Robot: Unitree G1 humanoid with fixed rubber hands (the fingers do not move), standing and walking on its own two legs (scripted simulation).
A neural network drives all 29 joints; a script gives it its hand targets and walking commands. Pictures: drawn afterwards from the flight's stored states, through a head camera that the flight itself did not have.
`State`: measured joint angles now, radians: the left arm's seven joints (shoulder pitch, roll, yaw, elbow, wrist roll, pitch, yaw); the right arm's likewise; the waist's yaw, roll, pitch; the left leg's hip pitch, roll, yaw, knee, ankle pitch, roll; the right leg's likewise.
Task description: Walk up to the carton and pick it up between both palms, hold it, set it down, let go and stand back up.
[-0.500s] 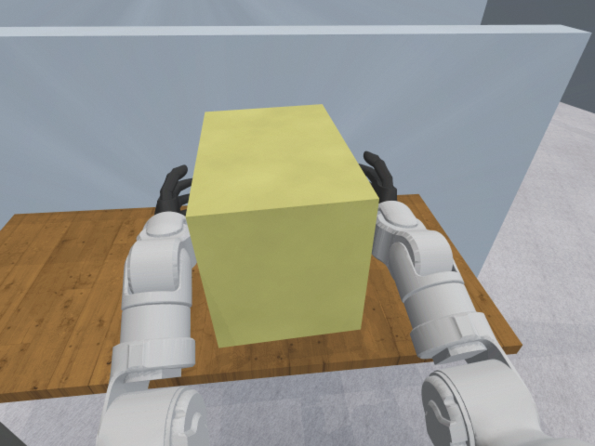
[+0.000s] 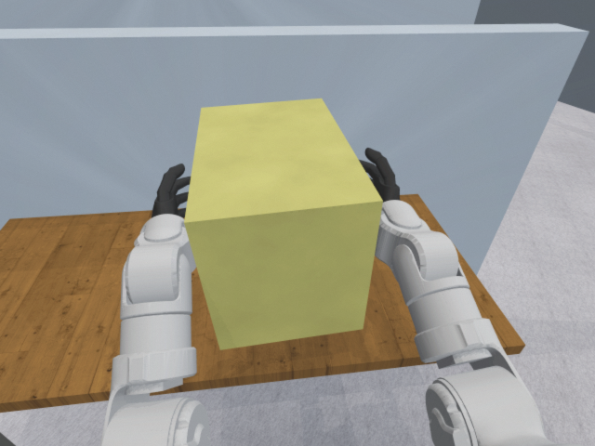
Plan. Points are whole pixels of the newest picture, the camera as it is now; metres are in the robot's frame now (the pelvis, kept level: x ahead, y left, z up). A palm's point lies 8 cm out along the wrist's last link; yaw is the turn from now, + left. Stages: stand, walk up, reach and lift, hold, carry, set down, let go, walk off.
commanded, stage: hold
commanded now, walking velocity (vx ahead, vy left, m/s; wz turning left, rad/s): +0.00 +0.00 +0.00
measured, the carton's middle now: (276, 210) +0.39 +0.01 +0.19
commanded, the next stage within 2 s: none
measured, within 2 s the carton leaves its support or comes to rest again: neither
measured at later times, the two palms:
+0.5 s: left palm (169, 226) +0.35 +0.14 +0.20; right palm (383, 211) +0.35 -0.13 +0.20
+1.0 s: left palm (170, 226) +0.36 +0.14 +0.20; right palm (382, 209) +0.36 -0.13 +0.20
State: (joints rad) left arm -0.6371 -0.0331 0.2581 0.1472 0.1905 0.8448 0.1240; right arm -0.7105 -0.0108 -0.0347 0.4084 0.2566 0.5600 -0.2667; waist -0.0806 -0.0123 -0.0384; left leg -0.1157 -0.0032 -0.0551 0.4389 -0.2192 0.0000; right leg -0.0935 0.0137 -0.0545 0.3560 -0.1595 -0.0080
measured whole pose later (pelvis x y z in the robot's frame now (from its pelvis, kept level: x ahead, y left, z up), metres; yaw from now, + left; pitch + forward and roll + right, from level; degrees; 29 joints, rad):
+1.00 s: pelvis -0.01 -0.01 +0.00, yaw +0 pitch -6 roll -1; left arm -0.68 -0.02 0.28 0.22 0.19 0.82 0.11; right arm -0.73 0.00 -0.05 0.47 0.23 0.54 -0.26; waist -0.07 -0.03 -0.03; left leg -0.12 0.00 -0.06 0.42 -0.20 -0.01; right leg -0.11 0.02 -0.06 0.36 -0.15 -0.02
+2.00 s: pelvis +0.00 +0.00 +0.00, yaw +0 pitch -6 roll -1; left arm -0.64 -0.03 0.26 0.12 0.20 0.86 0.12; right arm -0.71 -0.01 -0.02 0.40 0.26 0.56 -0.27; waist -0.07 -0.02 -0.02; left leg -0.11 0.00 -0.06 0.43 -0.21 0.00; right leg -0.09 0.02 -0.06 0.35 -0.16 -0.01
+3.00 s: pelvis +0.00 -0.01 +0.00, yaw +0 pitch -6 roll -1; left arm -0.66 -0.02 0.27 0.18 0.19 0.84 0.12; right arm -0.73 -0.01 -0.03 0.45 0.25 0.55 -0.27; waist -0.07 -0.02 -0.03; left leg -0.11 0.00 -0.06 0.42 -0.20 -0.01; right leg -0.10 0.02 -0.06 0.35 -0.15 -0.02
